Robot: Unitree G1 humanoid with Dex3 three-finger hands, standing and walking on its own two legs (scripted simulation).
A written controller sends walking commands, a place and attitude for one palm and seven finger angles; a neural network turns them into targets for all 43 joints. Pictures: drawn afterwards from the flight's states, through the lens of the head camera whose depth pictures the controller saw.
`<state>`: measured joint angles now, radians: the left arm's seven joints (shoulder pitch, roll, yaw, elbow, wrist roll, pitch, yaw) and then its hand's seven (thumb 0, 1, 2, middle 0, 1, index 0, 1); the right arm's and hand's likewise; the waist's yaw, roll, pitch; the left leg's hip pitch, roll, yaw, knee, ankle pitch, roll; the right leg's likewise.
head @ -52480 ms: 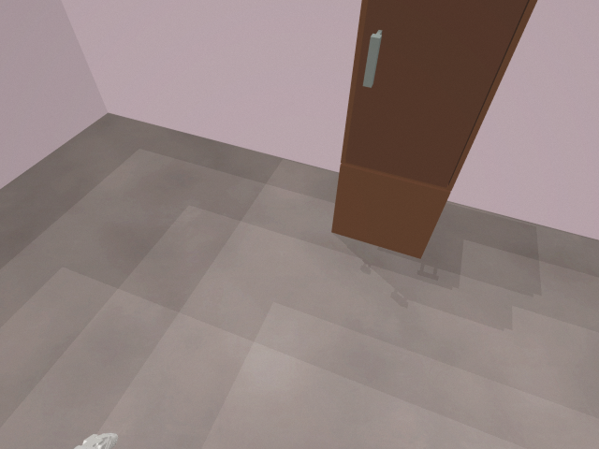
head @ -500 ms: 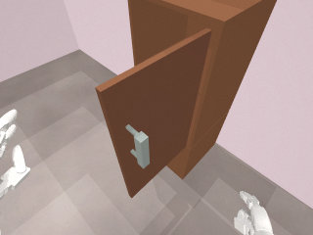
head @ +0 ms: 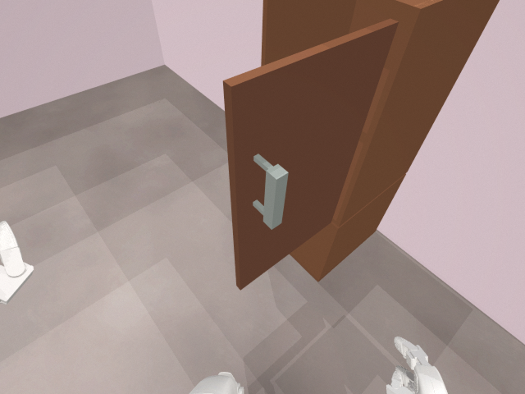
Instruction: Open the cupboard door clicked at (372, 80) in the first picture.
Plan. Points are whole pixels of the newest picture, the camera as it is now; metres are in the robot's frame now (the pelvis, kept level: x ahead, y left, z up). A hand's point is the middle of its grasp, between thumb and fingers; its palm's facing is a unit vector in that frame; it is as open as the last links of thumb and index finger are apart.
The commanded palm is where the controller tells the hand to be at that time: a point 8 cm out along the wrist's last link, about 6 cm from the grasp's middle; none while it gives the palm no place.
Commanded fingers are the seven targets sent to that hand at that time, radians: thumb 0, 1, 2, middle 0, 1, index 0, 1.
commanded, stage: step back with the hand held close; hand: left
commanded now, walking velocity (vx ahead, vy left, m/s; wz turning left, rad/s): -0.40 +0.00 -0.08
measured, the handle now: (266, 191) +0.43 +0.03 +0.06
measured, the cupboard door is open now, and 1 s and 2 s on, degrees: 89 89 89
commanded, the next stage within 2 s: stop stepping back and stand still in 0.28 s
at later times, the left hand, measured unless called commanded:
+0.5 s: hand out of the picture +0.12 +0.24 +0.19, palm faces +0.29 -0.84 -0.46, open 7.4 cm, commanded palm +0.06 +0.29 +0.19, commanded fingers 0.00 0.90 0.90 -0.20 -0.30 -0.20 -0.30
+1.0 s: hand out of the picture +0.06 +0.27 +0.19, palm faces +0.36 -0.82 -0.44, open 7.4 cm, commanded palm +0.02 +0.31 +0.19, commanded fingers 0.00 0.90 0.90 -0.20 -0.30 -0.20 -0.30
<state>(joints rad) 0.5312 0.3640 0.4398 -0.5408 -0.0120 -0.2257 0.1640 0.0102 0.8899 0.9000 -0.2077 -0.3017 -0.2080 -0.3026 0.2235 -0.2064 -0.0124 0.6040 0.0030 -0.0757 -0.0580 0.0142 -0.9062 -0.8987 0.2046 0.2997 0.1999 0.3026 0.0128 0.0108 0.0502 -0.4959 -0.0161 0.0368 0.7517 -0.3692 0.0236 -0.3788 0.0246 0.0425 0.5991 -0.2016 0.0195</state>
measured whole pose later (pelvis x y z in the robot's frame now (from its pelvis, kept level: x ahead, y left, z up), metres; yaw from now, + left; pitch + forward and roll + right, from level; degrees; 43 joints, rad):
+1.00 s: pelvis -0.16 +0.03 +0.02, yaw -8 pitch +0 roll -1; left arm 0.58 0.40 0.42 -0.46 -0.02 -0.24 0.16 0.01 0.89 0.90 -0.21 -0.30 -0.21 -0.30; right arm 0.31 -0.21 -0.01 0.69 0.00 -0.10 -0.07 0.01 -0.91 -0.90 0.20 0.30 0.20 0.30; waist 0.01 -0.02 -0.06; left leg -0.46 0.02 0.04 0.83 -0.32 0.01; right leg -0.15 0.01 0.00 0.47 -0.33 -0.01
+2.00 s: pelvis -0.15 +0.04 +0.02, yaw -6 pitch -2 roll +0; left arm 0.31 0.16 0.02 1.17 0.01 0.01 0.03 0.00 0.93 0.90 -0.20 -0.30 -0.19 -0.30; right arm 0.30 -0.13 0.01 1.14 -0.02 0.01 -0.03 0.01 -0.91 -0.90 0.20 0.30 0.19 0.30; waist 0.00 0.04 0.05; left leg -0.15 0.02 0.06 0.41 -0.22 0.00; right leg -0.16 0.00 -0.11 0.40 -0.22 -0.03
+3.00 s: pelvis -0.14 +0.06 +0.02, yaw -6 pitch -1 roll +0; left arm 0.29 0.11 0.02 1.15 0.01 -0.01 0.04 0.00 0.91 0.90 -0.19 -0.30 -0.19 -0.30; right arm 0.28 -0.12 0.01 1.16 -0.02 -0.01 -0.03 0.01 -0.92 -0.90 0.20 0.30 0.20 0.30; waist 0.00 0.01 0.04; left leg -0.15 -0.01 0.08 0.40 -0.23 0.03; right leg -0.16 -0.03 -0.09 0.42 -0.23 -0.01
